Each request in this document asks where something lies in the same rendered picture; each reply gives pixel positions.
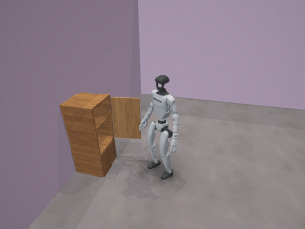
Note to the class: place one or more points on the right robot forearm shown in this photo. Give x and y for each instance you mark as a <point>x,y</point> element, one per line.
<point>148,113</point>

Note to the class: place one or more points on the robot left upper arm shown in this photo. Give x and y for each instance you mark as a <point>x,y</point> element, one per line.
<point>172,103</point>

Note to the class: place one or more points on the robot right thigh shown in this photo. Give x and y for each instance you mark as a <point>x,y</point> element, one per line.
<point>151,133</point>

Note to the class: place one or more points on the left robot hand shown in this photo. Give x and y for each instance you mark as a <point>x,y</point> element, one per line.
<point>174,144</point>

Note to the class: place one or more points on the robot right upper arm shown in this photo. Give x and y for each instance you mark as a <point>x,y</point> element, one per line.
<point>152,93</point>

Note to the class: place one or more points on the left robot forearm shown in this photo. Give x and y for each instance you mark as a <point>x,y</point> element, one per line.
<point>175,127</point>

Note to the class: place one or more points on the robot left foot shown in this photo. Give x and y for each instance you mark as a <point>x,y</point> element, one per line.
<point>167,174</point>

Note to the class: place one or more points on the cupboard door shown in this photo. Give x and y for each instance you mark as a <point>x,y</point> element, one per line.
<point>126,117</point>

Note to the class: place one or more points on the right robot hand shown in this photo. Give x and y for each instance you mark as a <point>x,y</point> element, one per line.
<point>143,124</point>

